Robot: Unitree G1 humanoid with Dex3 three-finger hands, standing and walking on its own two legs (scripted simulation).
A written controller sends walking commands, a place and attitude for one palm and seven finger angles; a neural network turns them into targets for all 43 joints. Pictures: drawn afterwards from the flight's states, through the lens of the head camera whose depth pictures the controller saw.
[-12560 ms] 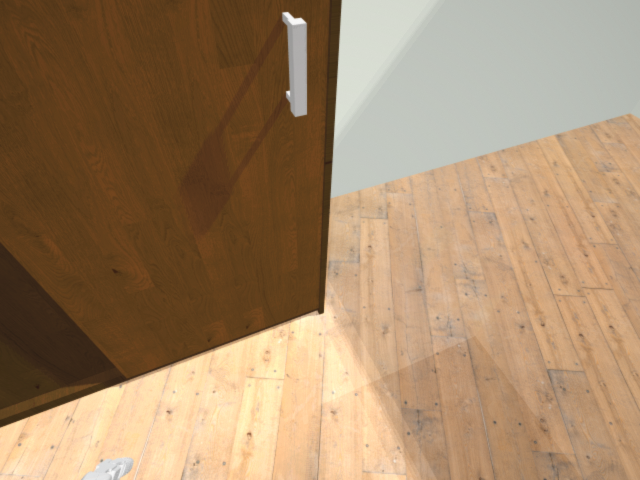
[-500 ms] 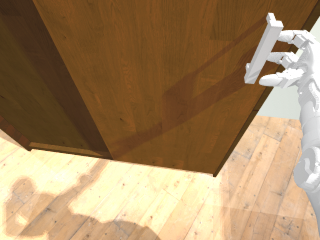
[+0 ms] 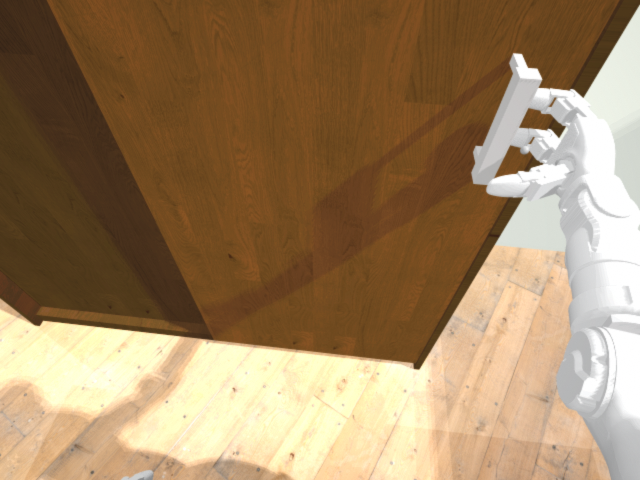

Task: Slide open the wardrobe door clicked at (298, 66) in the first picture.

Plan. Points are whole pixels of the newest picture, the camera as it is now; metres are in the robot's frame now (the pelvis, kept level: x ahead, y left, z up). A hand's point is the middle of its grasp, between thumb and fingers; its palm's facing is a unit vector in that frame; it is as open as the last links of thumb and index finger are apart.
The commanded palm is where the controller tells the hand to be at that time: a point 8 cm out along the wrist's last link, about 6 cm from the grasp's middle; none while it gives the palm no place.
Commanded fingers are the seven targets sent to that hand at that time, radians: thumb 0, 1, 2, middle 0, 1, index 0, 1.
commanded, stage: slide the fingers in behind the handle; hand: right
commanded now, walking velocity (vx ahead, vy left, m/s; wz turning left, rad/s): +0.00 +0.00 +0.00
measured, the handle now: (498, 122) +0.54 -0.14 +0.18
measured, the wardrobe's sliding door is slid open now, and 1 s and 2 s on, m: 0.00 0.00 0.00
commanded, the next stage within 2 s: grip the handle and tug to test in 1.14 s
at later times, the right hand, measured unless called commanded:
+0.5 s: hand (496, 148) +0.48 -0.13 +0.18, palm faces -0.02 +1.00 +0.02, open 14.0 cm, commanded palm +0.46 -0.18 +0.18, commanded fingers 0.00 0.50 -0.30 0.30 1.20 0.30 1.20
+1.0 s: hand (492, 148) +0.49 -0.13 +0.18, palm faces -0.02 +1.00 +0.01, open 13.9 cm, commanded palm +0.47 -0.18 +0.18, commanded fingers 0.00 0.50 -0.30 0.30 1.20 0.30 1.20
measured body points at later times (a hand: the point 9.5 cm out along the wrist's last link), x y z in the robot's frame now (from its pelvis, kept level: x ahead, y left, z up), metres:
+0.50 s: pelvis +0.00 +0.01 +0.00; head +0.03 +0.01 +0.45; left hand +0.05 +0.27 -0.12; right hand +0.47 -0.18 +0.19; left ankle -0.03 +0.12 -0.73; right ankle +0.01 -0.13 -0.73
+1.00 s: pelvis -0.01 +0.00 +0.00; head +0.04 +0.01 +0.45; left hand +0.02 +0.27 -0.12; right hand +0.48 -0.18 +0.18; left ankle -0.03 +0.12 -0.73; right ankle +0.01 -0.13 -0.73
